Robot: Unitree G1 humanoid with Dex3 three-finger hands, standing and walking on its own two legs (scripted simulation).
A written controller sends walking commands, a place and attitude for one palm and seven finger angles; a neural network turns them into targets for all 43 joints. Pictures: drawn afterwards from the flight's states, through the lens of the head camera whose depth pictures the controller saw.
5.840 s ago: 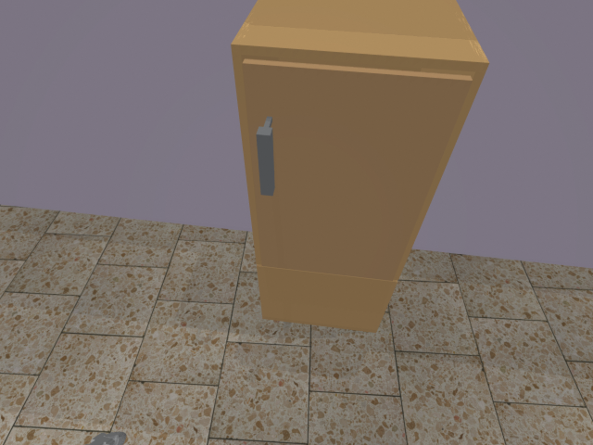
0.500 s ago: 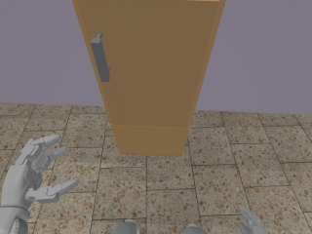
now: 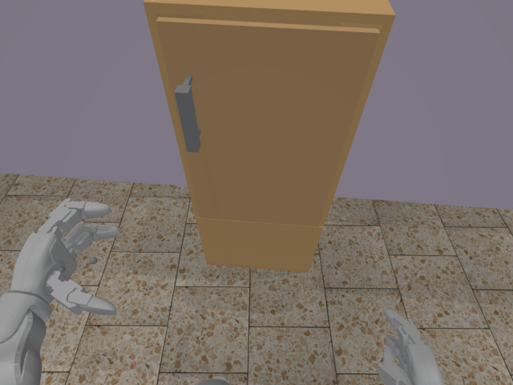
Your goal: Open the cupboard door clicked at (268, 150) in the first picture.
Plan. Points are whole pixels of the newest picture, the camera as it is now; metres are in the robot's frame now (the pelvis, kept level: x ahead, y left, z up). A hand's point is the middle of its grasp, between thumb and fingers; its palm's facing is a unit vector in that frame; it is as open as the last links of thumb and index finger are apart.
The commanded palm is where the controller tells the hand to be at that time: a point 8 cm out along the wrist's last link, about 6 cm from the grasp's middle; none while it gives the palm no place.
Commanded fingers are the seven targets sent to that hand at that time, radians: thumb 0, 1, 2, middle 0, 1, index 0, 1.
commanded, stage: raise the hand with hooked fingers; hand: left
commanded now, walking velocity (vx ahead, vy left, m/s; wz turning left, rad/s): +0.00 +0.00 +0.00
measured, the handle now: (191, 114) +0.60 +0.19 +0.08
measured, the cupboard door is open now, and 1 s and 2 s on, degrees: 0 0 0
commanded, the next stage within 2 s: move the hooked fingers beside the handle in 0.70 s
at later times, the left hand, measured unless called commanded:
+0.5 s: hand (103, 235) +0.29 +0.25 +0.09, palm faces +0.02 -1.00 -0.02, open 13.9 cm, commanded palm +0.27 +0.30 +0.10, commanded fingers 0.00 -0.50 0.30 -0.30 -1.20 -0.30 -1.20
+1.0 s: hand (110, 220) +0.32 +0.25 +0.09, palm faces +0.02 -1.00 -0.02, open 14.0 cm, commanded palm +0.30 +0.30 +0.09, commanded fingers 0.00 -0.50 0.30 -0.30 -1.20 -0.30 -1.20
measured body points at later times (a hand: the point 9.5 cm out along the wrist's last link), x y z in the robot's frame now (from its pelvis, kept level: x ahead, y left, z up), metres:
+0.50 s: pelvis +0.00 -0.02 +0.01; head +0.04 -0.02 +0.46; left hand +0.29 +0.30 +0.09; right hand +0.14 -0.28 -0.07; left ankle +0.01 +0.10 -0.69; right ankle +0.01 -0.14 -0.69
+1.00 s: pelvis +0.00 -0.02 +0.01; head +0.04 -0.02 +0.45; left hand +0.31 +0.30 +0.09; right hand +0.15 -0.27 -0.08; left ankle +0.01 +0.10 -0.69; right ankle +0.01 -0.14 -0.69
